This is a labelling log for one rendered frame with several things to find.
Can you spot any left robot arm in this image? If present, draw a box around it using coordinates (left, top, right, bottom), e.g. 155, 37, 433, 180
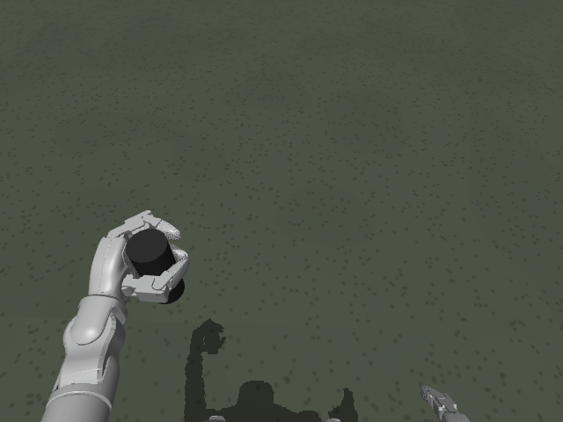
41, 295, 128, 422

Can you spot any right robot hand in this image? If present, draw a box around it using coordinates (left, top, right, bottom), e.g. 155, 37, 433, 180
420, 385, 470, 422

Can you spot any can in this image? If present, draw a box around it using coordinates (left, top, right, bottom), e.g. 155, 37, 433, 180
126, 229, 185, 304

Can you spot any left robot hand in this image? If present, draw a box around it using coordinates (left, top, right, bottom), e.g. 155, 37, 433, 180
88, 210, 189, 306

